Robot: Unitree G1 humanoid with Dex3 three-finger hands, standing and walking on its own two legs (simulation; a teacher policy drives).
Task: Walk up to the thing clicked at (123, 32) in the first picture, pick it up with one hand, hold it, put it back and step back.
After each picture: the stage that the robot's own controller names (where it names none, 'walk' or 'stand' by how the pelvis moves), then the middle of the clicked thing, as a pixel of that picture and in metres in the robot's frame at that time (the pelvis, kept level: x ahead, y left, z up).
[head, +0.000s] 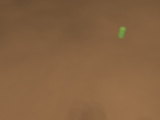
stand; (121, 32) +1.57 -0.42 -0.72
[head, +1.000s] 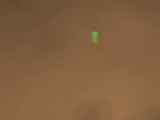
walk; (94, 37) +1.49 +0.00 -0.70
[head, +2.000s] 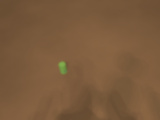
walk; (62, 68) +0.96 +0.31 -0.72
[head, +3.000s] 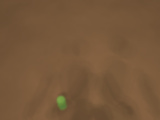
walk; (61, 102) +0.59 +0.24 -0.71
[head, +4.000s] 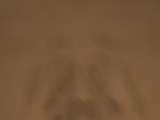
stand; out of the picture +0.40 +0.20 -0.72
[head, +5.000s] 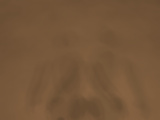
walk; out of the picture +0.38 +0.21 -0.72
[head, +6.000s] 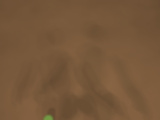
stand; out of the picture +0.42 +0.24 -0.71
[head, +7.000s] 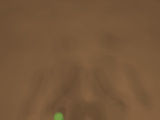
stand; (59, 119) +0.45 +0.21 -0.70
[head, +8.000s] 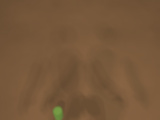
stand; (58, 113) +0.46 +0.20 -0.70
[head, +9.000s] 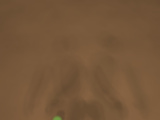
stand; out of the picture +0.45 +0.21 -0.72
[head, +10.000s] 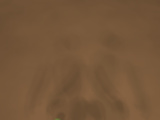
stand; out of the picture +0.43 +0.21 -0.73
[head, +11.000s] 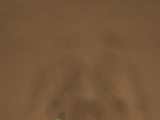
stand; out of the picture +0.42 +0.21 -0.73
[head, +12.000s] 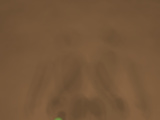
go down; out of the picture +0.42 +0.21 -0.73
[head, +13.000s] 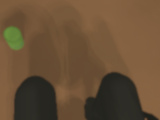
go down; (14, 39) +0.51 +0.24 -0.32
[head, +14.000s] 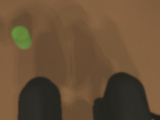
approach; (22, 38) +0.50 +0.24 -0.30
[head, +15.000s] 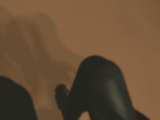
close in; out of the picture +0.50 +0.29 -0.23
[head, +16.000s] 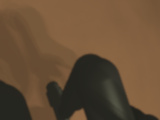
close; out of the picture +0.49 +0.30 -0.24
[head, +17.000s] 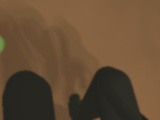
lift; out of the picture +0.45 +0.25 -0.27
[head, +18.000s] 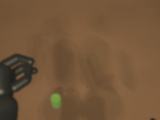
lift; (56, 101) +0.45 +0.18 -0.59
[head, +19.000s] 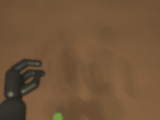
hold; out of the picture +0.42 +0.18 -0.67
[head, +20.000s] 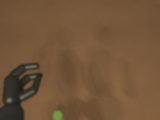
hold; (58, 118) +0.43 +0.18 -0.68
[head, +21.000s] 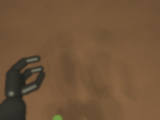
hold; out of the picture +0.42 +0.18 -0.68
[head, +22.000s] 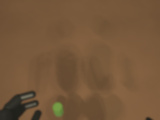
hold; (58, 109) +0.44 +0.18 -0.64
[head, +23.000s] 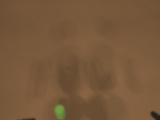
hold; (60, 112) +0.43 +0.17 -0.63
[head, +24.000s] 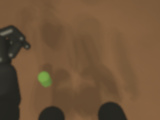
crouch; (45, 79) +0.47 +0.19 -0.51
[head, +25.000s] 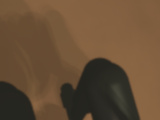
lower; out of the picture +0.49 +0.26 -0.25
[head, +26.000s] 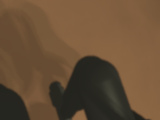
lower; out of the picture +0.48 +0.28 -0.25
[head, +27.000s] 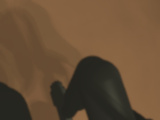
lower; out of the picture +0.48 +0.28 -0.25
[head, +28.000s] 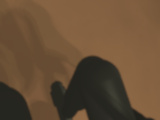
lower; out of the picture +0.48 +0.28 -0.25
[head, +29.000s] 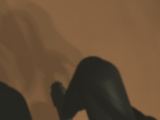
loosen; out of the picture +0.47 +0.28 -0.25
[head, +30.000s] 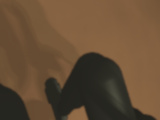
withdraw; out of the picture +0.46 +0.28 -0.24
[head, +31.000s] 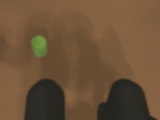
walk; (39, 46) +0.50 +0.21 -0.33
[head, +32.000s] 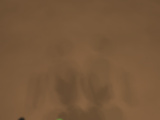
stand; out of the picture +0.42 +0.17 -0.66
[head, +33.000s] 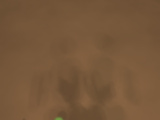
stand; out of the picture +0.43 +0.18 -0.67
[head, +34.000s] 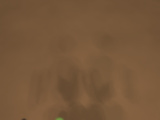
stand; out of the picture +0.42 +0.17 -0.67
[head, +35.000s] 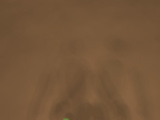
stand; out of the picture +0.44 +0.17 -0.72
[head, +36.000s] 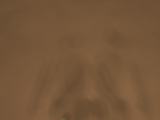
stand; out of the picture +0.42 +0.18 -0.73
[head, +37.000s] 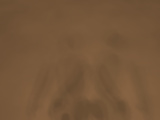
walk; out of the picture +0.42 +0.19 -0.73
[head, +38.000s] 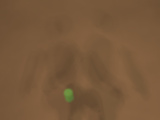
walk; (68, 95) +0.53 +0.16 -0.71
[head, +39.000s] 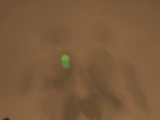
walk; (65, 61) +0.81 +0.17 -0.69
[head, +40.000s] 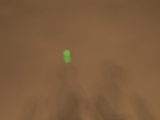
walk; (67, 56) +1.07 +0.22 -0.70
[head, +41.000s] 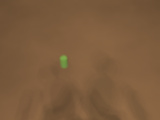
stand; (63, 61) +0.99 +0.21 -0.71
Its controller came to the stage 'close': yes
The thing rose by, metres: 0.01
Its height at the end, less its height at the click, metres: +0.00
